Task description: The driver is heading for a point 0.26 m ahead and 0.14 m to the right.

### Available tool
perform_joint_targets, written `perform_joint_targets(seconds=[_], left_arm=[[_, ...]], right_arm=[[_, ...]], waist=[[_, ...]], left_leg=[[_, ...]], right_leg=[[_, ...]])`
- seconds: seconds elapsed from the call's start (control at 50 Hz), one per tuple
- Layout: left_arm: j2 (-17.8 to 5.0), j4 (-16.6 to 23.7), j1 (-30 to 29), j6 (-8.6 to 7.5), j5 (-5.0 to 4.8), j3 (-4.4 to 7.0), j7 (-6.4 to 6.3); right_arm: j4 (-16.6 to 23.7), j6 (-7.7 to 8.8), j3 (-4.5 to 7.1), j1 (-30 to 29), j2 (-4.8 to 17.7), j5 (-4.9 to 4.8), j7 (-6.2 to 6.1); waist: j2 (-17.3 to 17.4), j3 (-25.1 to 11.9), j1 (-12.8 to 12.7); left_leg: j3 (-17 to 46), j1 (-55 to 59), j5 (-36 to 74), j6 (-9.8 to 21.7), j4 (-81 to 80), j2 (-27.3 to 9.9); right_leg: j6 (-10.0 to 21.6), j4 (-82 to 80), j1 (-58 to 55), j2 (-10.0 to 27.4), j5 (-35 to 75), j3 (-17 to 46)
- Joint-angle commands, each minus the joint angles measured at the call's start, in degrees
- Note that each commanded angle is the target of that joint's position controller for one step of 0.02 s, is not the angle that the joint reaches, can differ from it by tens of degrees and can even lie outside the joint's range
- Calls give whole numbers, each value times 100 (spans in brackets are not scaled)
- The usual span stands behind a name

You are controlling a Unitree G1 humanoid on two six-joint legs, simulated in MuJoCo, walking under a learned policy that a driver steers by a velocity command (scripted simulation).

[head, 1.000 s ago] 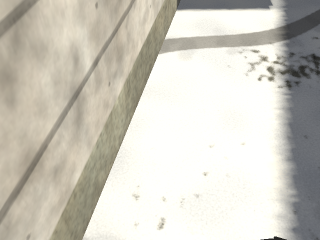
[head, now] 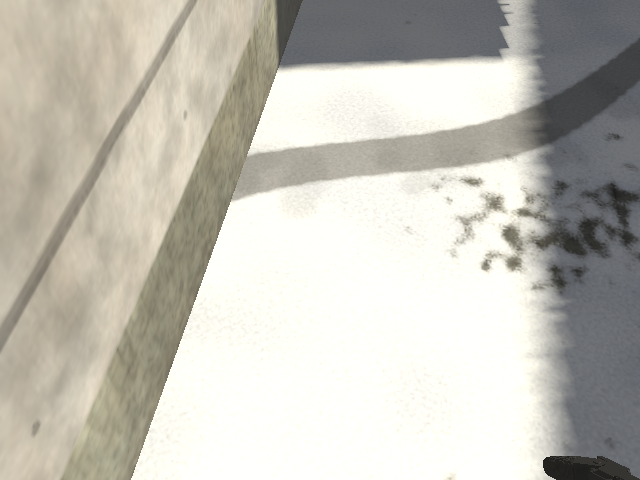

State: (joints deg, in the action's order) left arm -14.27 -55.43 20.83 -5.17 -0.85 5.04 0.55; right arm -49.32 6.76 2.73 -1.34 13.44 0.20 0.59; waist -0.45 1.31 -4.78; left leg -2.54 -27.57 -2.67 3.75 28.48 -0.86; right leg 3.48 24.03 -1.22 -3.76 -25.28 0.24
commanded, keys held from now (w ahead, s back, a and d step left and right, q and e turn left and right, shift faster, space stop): w+e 0.12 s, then no key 0.88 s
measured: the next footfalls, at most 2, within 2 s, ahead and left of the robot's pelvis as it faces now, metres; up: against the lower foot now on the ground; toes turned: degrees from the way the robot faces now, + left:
right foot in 0.46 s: +0.36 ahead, -0.18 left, +0.00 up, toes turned -6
left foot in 0.84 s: +0.31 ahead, +0.05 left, +0.00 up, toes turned -4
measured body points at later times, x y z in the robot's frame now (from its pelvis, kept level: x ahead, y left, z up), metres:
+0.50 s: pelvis +0.22 -0.06 +0.00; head +0.25 -0.08 +0.45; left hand +0.41 +0.17 -0.10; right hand +0.23 -0.34 -0.14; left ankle +0.12 +0.10 -0.71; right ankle +0.32 -0.18 -0.73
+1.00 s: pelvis +0.26 -0.08 +0.01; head +0.27 -0.07 +0.46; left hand +0.41 +0.15 -0.12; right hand +0.27 -0.34 -0.13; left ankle +0.27 +0.05 -0.72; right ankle +0.32 -0.18 -0.72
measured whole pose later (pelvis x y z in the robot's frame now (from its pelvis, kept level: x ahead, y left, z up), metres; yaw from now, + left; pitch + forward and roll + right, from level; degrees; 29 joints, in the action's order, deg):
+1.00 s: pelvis +0.26 -0.08 +0.01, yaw -5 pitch +0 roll +0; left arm -12.1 -54.5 6.4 -0.2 0.5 3.0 -1.9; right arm -63.2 0.7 2.9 12.8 12.2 0.5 -2.1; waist -1.3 0.9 0.8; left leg -0.3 -12.2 -16.2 -1.6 28.8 -2.0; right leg 2.8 25.9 18.0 -1.7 -7.6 -2.6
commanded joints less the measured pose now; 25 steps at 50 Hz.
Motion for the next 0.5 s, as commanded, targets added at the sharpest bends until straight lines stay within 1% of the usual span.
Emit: perform_joint_targets(seconds=[0.02, 0.04, 0.06, 0.08, 0.1, 0.12, 0.14, 0.16, 0.18, 0.2, 0.22, 0.24, 0.26, 0.28, 0.3, 0.34, 0.36, 0.38, 0.4, 0.42, 0.44, 0.46, 0.48, 0.5], left_arm=[[82, 288, 989, -190, -147, -154, -12], [-472, 204, 604, -268, -260, -21, -26], [-665, 468, 7, -306, -345, 25, -53], [-661, 584, -431, -291, -291, 23, -92], [-668, 667, -634, -248, -209, 59, -143], [-579, 700, -599, -158, -174, 83, -177], [-436, 711, -499, -73, -185, 82, -224], [-352, 736, -496, -6, -186, 94, -250], [-267, 744, -407, 66, -195, 116, -290], [-218, 766, -441, 114, -155, 102, -300], [-179, 831, -555, 148, -103, 85, -290], [-3, 868, -680, 180, -73, 26, -261], [87, 899, -840, 202, -52, -24, -223], [66, 928, -1029, 220, -39, -39, -185], [22, 952, -1180, 242, -37, -40, -153], [-148, 1023, -1414, 276, -20, -20, -110], [-190, 1063, -1513, 280, -15, -19, -93], [-222, 1142, -1634, 279, -20, -25, -60], [-254, 1157, -1555, 271, -3, -27, -57], [-322, 1075, -1321, 260, 44, -3, -57], [-470, 920, -923, 251, 90, 57, -84], [-837, 822, -517, 238, 113, 161, -150], [-1146, 841, -365, 262, 232, 169, -190], [-722, 808, -211, 309, 233, 38, -139]], right_arm=[[-347, -29, 493, 2634, 1676, 242, -16], [-304, -35, 365, 2530, 1107, 174, 8], [-209, -46, 318, 2054, 928, 68, -30], [-144, -29, 260, 1608, 837, 61, -74], [-149, 5, 224, 1376, 713, 54, -108], [-192, 13, 198, 1298, 664, 92, -113], [-276, 34, 207, 1260, 686, 90, -90], [-331, 36, 192, 1263, 707, 70, -94], [-448, 23, 184, 1375, 723, 76, -114], [-483, 2, 180, 1368, 766, 100, -136], [-487, -12, 180, 1308, 819, 111, -155], [-525, -57, 165, 1288, 814, 80, -181], [-523, -85, 147, 1257, 821, 60, -194], [-517, -91, 152, 1255, 894, 47, -191], [-549, -98, 164, 1327, 984, 27, -183], [-614, -133, 181, 1432, 1095, -29, -156], [-642, -169, 185, 1447, 1118, -68, -147], [-680, -198, 192, 1494, 1122, -129, -127], [-720, -222, 204, 1452, 1124, -162, -121], [-706, -224, 216, 1314, 1142, -209, -125], [-712, -210, 219, 1299, 1110, -209, -131], [-770, -190, 212, 1591, 1015, -113, -135], [-772, -137, 59, 2203, 520, 81, -109], [-897, -179, -62, 2528, 258, 3, -114]], waist=[[1695, -2530, 841], [1117, -2186, 1040], [988, -1226, 1062], [376, -847, 925], [230, -497, 830], [409, -368, 707], [535, -227, 581], [594, -141, 520], [642, -70, 408], [658, -44, 363], [668, -51, 343], [718, -83, 300], [758, -112, 324], [778, -137, 397], [801, -168, 452], [797, -168, 513], [809, -125, 502], [686, -153, 510], [697, -135, 371], [708, -182, 214], [620, -342, 59], [-9, -610, -22], [-1156, -1243, 328], [-1882, -2094, 270]], left_leg=[[4028, 5122, -618, 1595, -510, -2431], [4151, 4822, -1782, 1438, -946, -2301], [3273, 4065, -1741, 1190, -1160, -2171], [2581, 3374, -1402, 982, -1333, -1954], [2174, 2843, -1015, 830, -1536, -1786], [1846, 2531, -679, 727, -1712, -1665], [1546, 2325, -12, 695, -1781, -1572], [1203, 2188, 917, 716, -1764, -1526], [869, 2005, 1842, 723, -1726, -1491], [618, 1963, 2503, 710, -1675, -1490], [373, 1896, 2824, 641, -1672, -1412], [135, 1828, 2992, 575, -1611, -1312], [-90, 1676, 3005, 490, -1590, -1175], [-229, 1555, 2844, 411, -1604, -1078], [-250, 1565, 2658, 396, -1592, -1074], [-171, 1772, 2307, 394, -1492, -1210], [-95, 1927, 2226, 402, -1360, -1308], [-19, 2053, 2094, 374, -1248, -1398], [10, 2068, 1986, 303, -1069, -1473], [-27, 2074, 1913, 196, -790, -1411], [-68, 2084, 1915, 55, -345, -1202], [-336, 1831, 1375, -251, 444, -770], [-344, 462, -905, -622, 1661, -187], [128, 263, -3637, -853, 2968, -30]], right_leg=[[-29, 4562, 3197, -169, -605, 734], [113, 5389, 3970, 128, -847, 1317], [85, 5575, 4469, 357, -344, 1028], [22, 5217, 4418, 616, 265, 803], [-49, 4878, 4296, 764, 758, 810], [-97, 4697, 4020, 857, 1048, 880], [-144, 4451, 3884, 839, 1084, 824], [-239, 4214, 3820, 800, 1030, 723], [-288, 3981, 3779, 774, 1067, 714], [-397, 3660, 3828, 780, 1275, 613], [-435, 3243, 3791, 834, 1587, 501], [-482, 2758, 3608, 896, 1982, 332], [-493, 2319, 3319, 884, 2393, 164], [-468, 2006, 3037, 819, 2724, 27], [-460, 1783, 2844, 761, 2933, -42], [-416, 1425, 2676, 703, 2950, -46], [-387, 1216, 2673, 687, 2829, -41], [-304, 1049, 2545, 643, 2740, -54], [-188, 835, 2362, 635, 2625, -38], [-86, 558, 2025, 576, 2626, -74], [15, 303, 1515, 458, 2736, -117], [122, 212, 708, 709, 5066, 155], [749, 718, -951, 1569, 7401, 1125], [1461, 170, -1084, 2321, 6986, 2090]])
